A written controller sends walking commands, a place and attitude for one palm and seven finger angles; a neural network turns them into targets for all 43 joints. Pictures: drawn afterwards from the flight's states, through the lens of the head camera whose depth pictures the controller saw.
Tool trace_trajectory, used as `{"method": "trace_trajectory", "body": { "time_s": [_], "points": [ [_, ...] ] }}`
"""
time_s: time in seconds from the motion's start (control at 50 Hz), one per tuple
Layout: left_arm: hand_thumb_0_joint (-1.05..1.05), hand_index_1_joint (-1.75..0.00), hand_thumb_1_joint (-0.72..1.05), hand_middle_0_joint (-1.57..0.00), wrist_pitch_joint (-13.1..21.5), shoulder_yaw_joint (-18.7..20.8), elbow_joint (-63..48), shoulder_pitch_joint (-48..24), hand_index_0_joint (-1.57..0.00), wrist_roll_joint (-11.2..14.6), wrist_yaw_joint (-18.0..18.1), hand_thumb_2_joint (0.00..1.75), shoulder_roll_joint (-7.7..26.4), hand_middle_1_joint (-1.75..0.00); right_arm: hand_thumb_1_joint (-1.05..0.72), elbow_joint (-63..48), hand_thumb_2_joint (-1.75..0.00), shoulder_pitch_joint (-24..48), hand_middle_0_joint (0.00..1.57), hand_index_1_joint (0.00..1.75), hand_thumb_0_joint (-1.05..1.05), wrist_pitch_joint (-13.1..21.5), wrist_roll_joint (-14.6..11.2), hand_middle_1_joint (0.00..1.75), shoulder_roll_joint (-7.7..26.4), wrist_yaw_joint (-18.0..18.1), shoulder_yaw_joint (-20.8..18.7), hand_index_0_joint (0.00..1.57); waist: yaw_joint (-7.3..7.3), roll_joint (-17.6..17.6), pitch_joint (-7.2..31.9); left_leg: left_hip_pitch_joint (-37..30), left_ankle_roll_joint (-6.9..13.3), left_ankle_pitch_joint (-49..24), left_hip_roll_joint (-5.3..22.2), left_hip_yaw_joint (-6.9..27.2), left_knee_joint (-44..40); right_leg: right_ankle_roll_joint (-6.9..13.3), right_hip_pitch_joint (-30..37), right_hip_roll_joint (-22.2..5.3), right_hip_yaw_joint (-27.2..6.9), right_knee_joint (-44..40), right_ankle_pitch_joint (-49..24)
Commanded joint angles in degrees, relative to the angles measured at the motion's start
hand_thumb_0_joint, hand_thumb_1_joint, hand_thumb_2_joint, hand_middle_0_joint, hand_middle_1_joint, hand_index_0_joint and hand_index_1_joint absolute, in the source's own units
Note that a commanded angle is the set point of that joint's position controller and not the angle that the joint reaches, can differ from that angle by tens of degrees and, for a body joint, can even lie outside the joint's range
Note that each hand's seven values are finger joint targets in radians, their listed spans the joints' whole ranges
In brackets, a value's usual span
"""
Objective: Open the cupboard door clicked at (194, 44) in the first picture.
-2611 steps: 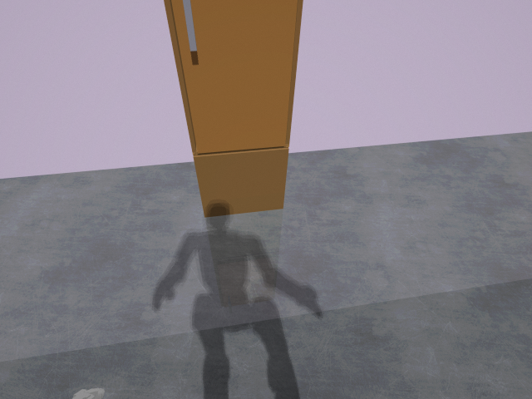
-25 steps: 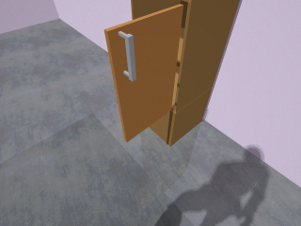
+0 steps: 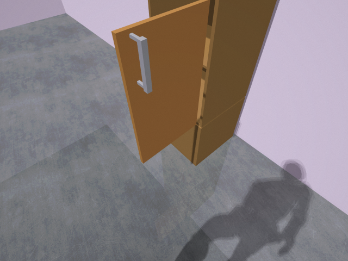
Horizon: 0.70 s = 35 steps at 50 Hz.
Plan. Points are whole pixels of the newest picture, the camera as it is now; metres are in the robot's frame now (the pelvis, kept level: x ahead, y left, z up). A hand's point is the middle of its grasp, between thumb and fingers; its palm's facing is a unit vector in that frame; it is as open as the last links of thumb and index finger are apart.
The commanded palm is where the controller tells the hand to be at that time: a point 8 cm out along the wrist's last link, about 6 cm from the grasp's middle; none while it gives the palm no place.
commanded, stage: look to check the result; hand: left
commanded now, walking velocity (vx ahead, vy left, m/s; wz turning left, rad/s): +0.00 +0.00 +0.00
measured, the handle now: (141, 64) +0.58 +0.13 +0.15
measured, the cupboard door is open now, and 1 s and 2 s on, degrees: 92 92 92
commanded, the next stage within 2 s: stand and wait in 0.30 s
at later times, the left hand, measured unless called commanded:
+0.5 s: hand out of the picture +0.02 +0.19 -0.17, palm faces +0.03 -0.97 -0.25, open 7.4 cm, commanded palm none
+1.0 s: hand out of the picture +0.03 +0.20 -0.17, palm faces +0.01 -0.97 -0.25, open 7.4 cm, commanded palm none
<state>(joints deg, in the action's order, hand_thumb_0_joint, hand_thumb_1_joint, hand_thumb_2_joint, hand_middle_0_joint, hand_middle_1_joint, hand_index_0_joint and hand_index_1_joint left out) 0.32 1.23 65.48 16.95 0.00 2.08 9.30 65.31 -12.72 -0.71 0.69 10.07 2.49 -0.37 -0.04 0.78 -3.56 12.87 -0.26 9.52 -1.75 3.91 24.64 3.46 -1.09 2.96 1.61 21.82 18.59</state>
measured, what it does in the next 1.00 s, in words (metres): stands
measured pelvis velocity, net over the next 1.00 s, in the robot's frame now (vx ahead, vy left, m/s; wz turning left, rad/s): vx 0.01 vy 0.00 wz -0.02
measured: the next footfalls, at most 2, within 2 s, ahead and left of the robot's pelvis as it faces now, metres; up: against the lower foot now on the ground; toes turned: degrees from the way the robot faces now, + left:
none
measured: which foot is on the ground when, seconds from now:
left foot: down 0.00-1.00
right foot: down 0.00-1.00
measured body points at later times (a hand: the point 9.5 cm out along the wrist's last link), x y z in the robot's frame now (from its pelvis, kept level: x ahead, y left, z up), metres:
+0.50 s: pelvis +0.01 -0.01 +0.00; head +0.02 -0.01 +0.45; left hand +0.02 +0.24 -0.15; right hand +0.03 -0.26 -0.16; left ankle +0.04 +0.12 -0.74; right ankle -0.07 -0.08 -0.74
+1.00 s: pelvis +0.01 +0.00 +0.00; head +0.03 -0.01 +0.45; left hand +0.03 +0.25 -0.15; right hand +0.04 -0.26 -0.15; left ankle +0.04 +0.12 -0.74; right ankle -0.07 -0.08 -0.74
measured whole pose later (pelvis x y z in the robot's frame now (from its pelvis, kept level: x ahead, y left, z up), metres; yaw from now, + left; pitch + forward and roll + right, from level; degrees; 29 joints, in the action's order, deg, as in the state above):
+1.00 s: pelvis +0.01 +0.00 +0.00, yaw -1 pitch -2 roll +1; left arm 0.6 1.2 64.5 13.3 0.0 1.7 12.1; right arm 65.3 -10.0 -0.6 0.5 12.8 2.3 -0.4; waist -0.1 -0.1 -3.8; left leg 11.1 -0.6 9.7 -0.9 2.9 22.8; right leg 3.7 0.9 3.5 0.4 18.6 17.5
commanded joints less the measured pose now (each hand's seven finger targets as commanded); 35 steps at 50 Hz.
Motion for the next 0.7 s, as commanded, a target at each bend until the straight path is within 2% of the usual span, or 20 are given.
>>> {"method": "trace_trajectory", "body": {
  "time_s": [0.0, 0.06, 0.14, 0.18, 0.2, 0.26, 0.32, 0.36, 0.44, 0.46, 0.64, 0.68],
  "points": [
    [0.00, -0.30, 0.90, -0.20, 0.80, 1.16, -1.69, 2.50, -0.20, -0.19, 0.51, 0.90, 7.69, -0.30, -0.90, -1.91, -0.90, -1.88, 0.20, 0.30, 0.00, 0.69, 0.16, 0.30, 6.99, 0.29, -1.08, 0.20, -0.48, -1.14, -0.32, -4.39, 2.75, -11.96, 5.71, 3.43, -1.33, -0.65, -6.02, -8.52, -5.46, -4.73, -17.53],
    [0.00, -0.30, 0.90, -0.20, 0.86, 1.17, -1.78, 2.29, -0.20, -0.22, 0.50, 0.90, 8.19, -0.30, -0.90, -2.14, -0.90, -1.22, 0.20, 0.30, 0.00, 0.70, 0.11, 0.30, 7.92, 0.30, -1.15, 0.20, -0.33, -1.81, 0.12, -4.79, 2.74, -11.92, 5.72, 3.34, -1.10, -0.78, -5.86, -8.48, -5.36, -4.88, -18.06],
    [0.00, -0.30, 0.90, -0.20, 0.78, 1.10, -1.77, 1.53, -0.20, -0.21, 0.34, 0.90, 8.55, -0.30, -0.90, -2.05, -0.90, -0.43, 0.20, 0.30, 0.00, 0.65, 0.25, 0.30, 8.15, 0.20, -1.13, 0.20, -0.41, -0.42, -0.88, -4.65, 2.54, -10.92, 5.88, 3.52, -1.96, -0.59, -6.39, -8.64, -5.69, -5.36, -16.05],
    [0.00, -0.30, 0.90, -0.20, 0.81, 1.12, -1.93, 0.98, -0.20, -0.24, 0.35, 0.90, 8.76, -0.30, -0.90, -2.21, -0.90, -0.16, 0.20, 0.30, 0.00, 0.61, 0.21, 0.30, 8.49, 0.16, -1.20, 0.20, -0.44, -1.23, -1.32, -4.37, 2.50, -10.50, 5.87, 3.54, -1.98, -0.75, -6.41, -8.59, -5.80, -5.65, -15.91],
    [0.00, -0.30, 0.90, -0.20, 0.79, 1.12, -1.94, 0.82, -0.20, -0.20, 0.29, 0.90, 8.85, -0.30, -0.90, -2.20, -0.90, 0.10, 0.20, 0.30, 0.00, 0.64, 0.27, 0.30, 8.68, 0.16, -1.14, 0.20, -0.35, -0.36, -1.25, -4.45, 2.47, -10.62, 5.89, 3.55, -2.08, -0.69, -6.36, -8.64, -5.90, -5.63, -15.87],
    [0.00, -0.30, 0.90, -0.20, 0.89, 1.29, -2.17, 0.55, -0.20, -0.24, 0.25, 0.90, 9.39, -0.30, -0.90, -2.40, -0.90, 0.42, 0.20, 0.30, 0.00, 0.67, 0.15, 0.30, 9.14, 0.14, -1.19, 0.20, -0.26, -1.32, -0.24, -4.72, 2.46, -10.37, 5.89, 3.59, -2.03, -0.91, -5.78, -8.54, -5.88, -5.96, -15.71],
    [0.00, -0.30, 0.90, -0.20, 0.94, 1.30, -2.33, -0.01, -0.20, -0.17, 0.21, 0.90, 9.74, -0.30, -0.90, -2.44, -0.90, 0.62, 0.20, 0.30, 0.00, 0.85, 0.25, 0.30, 9.30, 0.14, -1.24, 0.20, -0.28, -0.59, 0.92, -5.55, 2.42, -12.13, 6.08, 3.38, -2.01, -0.85, -5.00, -8.80, -5.99, -5.51, -18.35],
    [0.00, -0.30, 0.90, -0.20, 1.00, 1.44, -2.53, -0.22, -0.20, -0.20, 0.26, 0.90, 10.08, -0.30, -0.90, -2.61, -0.90, 0.92, 0.20, 0.30, 0.00, 0.86, 0.12, 0.30, 9.81, 0.19, -1.30, 0.20, -0.15, -1.30, 0.75, -5.46, 2.48, -12.54, 6.12, 3.31, -1.72, -1.06, -4.83, -8.65, -5.81, -5.60, -19.31],
    [0.00, -0.30, 0.90, -0.20, 0.90, 1.46, -2.63, -0.76, -0.20, -0.14, 0.18, 0.90, 10.39, -0.30, -0.90, -2.47, -0.90, 1.10, 0.20, 0.30, 0.00, 0.93, 0.22, 0.30, 10.00, 0.18, -1.17, 0.20, -0.14, 0.04, 0.74, -5.64, 2.50, -13.11, 6.34, 3.60, -2.36, -0.74, -4.49, -8.73, -6.06, -5.52, -18.71],
    [0.00, -0.30, 0.90, -0.20, 0.96, 1.55, -2.63, -0.78, -0.20, -0.20, 0.22, 0.90, 10.51, -0.30, -0.90, -2.57, -0.90, 1.02, 0.20, 0.30, 0.00, 0.92, 0.13, 0.30, 10.02, 0.19, -1.23, 0.20, -0.08, -1.50, 1.04, -5.61, 2.55, -13.16, 6.36, 3.46, -2.08, -0.97, -4.21, -8.64, -5.62, -5.64, -19.14],
    [0.00, -0.30, 0.90, -0.20, 0.97, 1.47, -2.72, -1.30, -0.20, -0.09, 0.20, 0.90, 11.11, -0.30, -0.90, -2.26, -0.90, 1.38, 0.20, 0.30, 0.00, 0.89, 0.16, 0.30, 10.45, 0.14, -1.23, 0.20, -0.16, -0.89, 1.01, -6.17, 2.32, -13.21, 6.35, 3.00, -2.22, -1.33, -4.15, -8.93, -6.16, -5.83, -20.86],
    [0.00, -0.30, 0.90, -0.20, 0.95, 1.48, -2.80, -1.43, -0.20, -0.12, 0.27, 0.90, 11.30, -0.30, -0.90, -2.34, -0.90, 1.29, 0.20, 0.30, 0.00, 0.80, 0.12, 0.30, 10.32, 0.10, -1.30, 0.20, -0.25, -1.67, 0.52, -5.71, 2.29, -12.65, 6.29, 2.89, -2.18, -1.53, -4.20, -8.92, -6.07, -5.86, -21.02]
  ]
}}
